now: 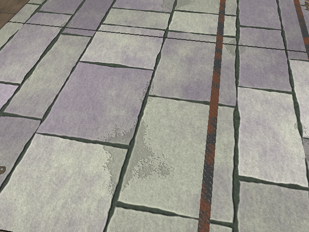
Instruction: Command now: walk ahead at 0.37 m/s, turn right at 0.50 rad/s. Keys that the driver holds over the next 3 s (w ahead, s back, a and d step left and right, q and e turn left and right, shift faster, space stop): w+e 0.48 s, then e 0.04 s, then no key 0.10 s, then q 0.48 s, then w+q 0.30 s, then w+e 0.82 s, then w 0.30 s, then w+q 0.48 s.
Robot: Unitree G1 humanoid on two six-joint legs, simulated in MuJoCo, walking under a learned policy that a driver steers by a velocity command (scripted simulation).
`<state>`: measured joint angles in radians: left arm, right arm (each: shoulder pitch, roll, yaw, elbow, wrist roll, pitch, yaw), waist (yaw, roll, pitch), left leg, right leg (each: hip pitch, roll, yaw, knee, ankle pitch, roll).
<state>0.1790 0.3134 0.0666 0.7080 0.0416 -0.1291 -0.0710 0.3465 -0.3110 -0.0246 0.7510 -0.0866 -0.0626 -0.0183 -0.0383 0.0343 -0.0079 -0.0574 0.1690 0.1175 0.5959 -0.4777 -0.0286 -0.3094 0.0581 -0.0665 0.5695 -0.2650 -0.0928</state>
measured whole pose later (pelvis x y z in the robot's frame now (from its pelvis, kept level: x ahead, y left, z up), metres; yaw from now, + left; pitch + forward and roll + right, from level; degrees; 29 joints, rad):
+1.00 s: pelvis +0.36 -0.07 -0.01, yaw -17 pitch +4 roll -2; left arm 0.38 0.22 -0.01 0.75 0.06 -0.10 0.05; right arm 0.11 -0.26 -0.03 0.72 -0.10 -0.09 0.07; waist 0.08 0.04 -0.04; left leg -0.68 0.08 -0.04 0.99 0.02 -0.04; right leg -0.33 0.02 -0.14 0.64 -0.37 -0.04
